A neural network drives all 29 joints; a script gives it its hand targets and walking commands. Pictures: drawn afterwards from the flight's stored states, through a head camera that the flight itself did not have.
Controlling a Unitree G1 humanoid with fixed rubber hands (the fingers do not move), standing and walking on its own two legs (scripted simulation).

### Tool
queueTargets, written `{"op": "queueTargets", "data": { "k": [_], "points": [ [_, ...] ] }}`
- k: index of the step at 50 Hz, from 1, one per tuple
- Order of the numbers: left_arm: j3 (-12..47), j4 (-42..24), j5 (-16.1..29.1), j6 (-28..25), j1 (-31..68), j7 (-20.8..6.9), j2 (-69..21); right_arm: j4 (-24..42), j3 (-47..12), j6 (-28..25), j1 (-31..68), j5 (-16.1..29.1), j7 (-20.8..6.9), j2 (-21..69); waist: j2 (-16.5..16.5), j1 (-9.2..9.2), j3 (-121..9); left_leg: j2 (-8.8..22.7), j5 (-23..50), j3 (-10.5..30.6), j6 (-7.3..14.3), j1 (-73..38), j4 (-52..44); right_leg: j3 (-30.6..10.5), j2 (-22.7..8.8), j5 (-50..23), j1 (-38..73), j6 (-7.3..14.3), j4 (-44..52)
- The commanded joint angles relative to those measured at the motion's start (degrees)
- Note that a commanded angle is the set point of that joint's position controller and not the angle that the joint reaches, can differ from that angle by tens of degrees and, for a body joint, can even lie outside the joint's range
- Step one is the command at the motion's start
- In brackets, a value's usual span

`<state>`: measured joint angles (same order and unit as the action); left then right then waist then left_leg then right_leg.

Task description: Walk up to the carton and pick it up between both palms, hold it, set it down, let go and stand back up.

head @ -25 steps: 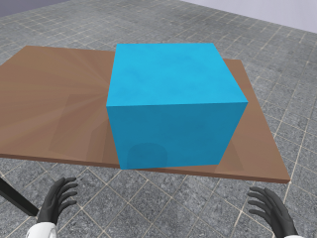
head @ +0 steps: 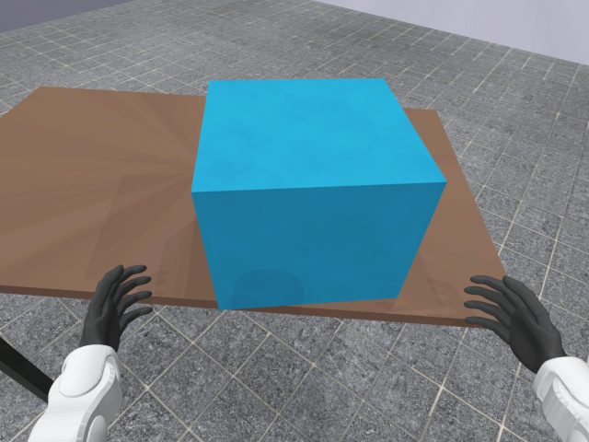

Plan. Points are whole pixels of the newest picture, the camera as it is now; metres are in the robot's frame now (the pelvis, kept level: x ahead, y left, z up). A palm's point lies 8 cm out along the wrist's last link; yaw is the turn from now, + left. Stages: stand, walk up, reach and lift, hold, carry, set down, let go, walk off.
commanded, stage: reach and lift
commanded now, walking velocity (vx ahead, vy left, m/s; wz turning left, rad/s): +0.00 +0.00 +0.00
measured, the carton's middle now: (304, 190) +0.48 +0.04 +0.10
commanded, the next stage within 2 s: none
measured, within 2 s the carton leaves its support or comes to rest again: neither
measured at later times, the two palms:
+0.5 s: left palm (96, 263) +0.28 +0.27 +0.13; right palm (523, 270) +0.33 -0.24 +0.13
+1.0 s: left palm (87, 197) +0.33 +0.28 +0.19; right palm (524, 196) +0.39 -0.24 +0.19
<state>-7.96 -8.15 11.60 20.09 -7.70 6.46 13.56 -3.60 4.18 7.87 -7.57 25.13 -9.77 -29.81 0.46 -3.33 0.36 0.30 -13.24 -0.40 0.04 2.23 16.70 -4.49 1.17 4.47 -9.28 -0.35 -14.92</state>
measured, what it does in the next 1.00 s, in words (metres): stands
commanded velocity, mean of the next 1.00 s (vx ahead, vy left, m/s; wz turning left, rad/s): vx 0.00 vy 0.00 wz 0.00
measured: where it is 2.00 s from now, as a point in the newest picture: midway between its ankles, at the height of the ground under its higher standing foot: outside the picture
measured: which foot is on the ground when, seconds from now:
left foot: down 0.00-1.00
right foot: down 0.00-1.00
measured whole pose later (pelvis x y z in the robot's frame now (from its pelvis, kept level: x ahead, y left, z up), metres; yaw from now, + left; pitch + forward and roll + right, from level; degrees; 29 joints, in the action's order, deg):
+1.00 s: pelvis +0.00 -0.01 +0.00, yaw +2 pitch +2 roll -1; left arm -15.2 7.5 14.7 45.0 32.3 3.7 23.9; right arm -23.5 -1.4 27.2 35.1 31.4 -4.4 -35.5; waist 0.3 -1.6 -3.6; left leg 0.9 -13.8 2.2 -0.8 8.7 20.2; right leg -1.8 1.5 4.4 -13.5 0.2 -15.5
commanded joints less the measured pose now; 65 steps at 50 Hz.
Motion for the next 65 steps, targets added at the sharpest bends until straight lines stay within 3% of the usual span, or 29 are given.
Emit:
{"op": "queueTargets", "data": {
  "k": [1, 13, 25, 31, 50, 51, 53, 58, 65],
  "points": [
    [-5.1, -12.03, 0.76, 1.56, 12.71, -0.74, 8.78, 10.18, 5.85, 0.57, 12.84, 0.98, 1.47, -11.02, 0.95, 0.13, -9.86, -1.05, 10.12, -2.15, -1.79, 10.56, -3.63, -1.37, -0.16, -3.84, 15.01, 4.05, -0.28],
    [-8.45, -9.43, 3.23, 11.23, 23.95, -2.56, 12.22, 9.62, 4.82, 9.05, 25.37, 2.24, 4.31, -12.06, 1.79, 0.92, -12.4, -0.84, 9.54, -1.73, -1.52, 11.26, -3.33, -0.67, -0.01, -3.93, 16.06, 3.95, -0.74],
    [-10.89, -10.03, 3.04, 17.73, 34.73, -2.7, 15.52, 6.51, 4.21, 13.41, 37.17, 4.4, 6.0, -14.92, -0.12, 1.75, -18.23, -1.04, 17.31, -1.36, -2.74, 10.73, -0.35, 0.61, 0.56, -10.68, 18.13, 3.81, -2.5],
    [-11.19, -7.23, 2.88, 20.35, 41.0, -2.8, 17.03, 2.44, 3.48, 15.19, 43.95, 5.45, 6.08, -16.34, -0.55, 2.12, -20.04, -0.86, 18.39, -0.99, -2.83, 11.32, 0.32, 1.09, 0.61, -11.76, 18.23, 3.75, -2.94],
    [-8.81, 9.15, 3.29, 22.53, 63.58, -2.65, 21.7, -14.71, -0.11, 17.01, 67.6, 6.37, 5.27, -18.24, -0.88, 1.66, -26.19, -0.28, 17.55, -0.59, -2.17, 14.16, 1.11, 2.06, 0.47, -11.79, 18.5, 3.16, -4.12],
    [-7.35, 11.41, 4.24, 21.38, 73.08, -2.25, 24.71, -17.66, 0.29, 17.56, 73.91, 7.21, 4.72, -17.09, -3.3, -0.17, -23.78, -0.35, 15.16, -0.27, -2.64, 15.66, 0.77, 2.31, 0.55, -7.55, 13.58, 3.5, -4.48],
    [-5.94, 16.03, 4.82, 20.83, 73.59, -1.71, 23.13, -21.05, -0.53, 17.5, 75.26, 6.83, 3.85, -17.54, -2.39, -0.11, -25.01, -0.18, 12.69, -0.36, -1.85, 16.28, 0.43, 1.99, 0.54, -5.81, 14.32, 3.53, -4.62],
    [-4.57, 21.93, 5.16, 20.29, 76.84, -2.25, 24.5, -26.03, -2.02, 17.14, 80.15, 6.79, 3.94, -18.41, -0.38, -0.29, -30.09, -0.48, 18.78, -1.04, -2.0, 14.21, 1.85, 2.32, 0.76, -10.79, 16.68, 2.84, -5.46],
    [-2.8, 28.53, 6.63, 18.56, 83.67, -3.26, 26.96, -29.16, -3.41, 16.83, 87.37, 6.75, 5.06, -17.39, 1.59, -0.58, -32.45, -1.15, 18.53, -1.64, -1.38, 16.24, 1.76, 2.66, 0.35, -14.18, 18.88, 1.88, -6.33]
  ]
}}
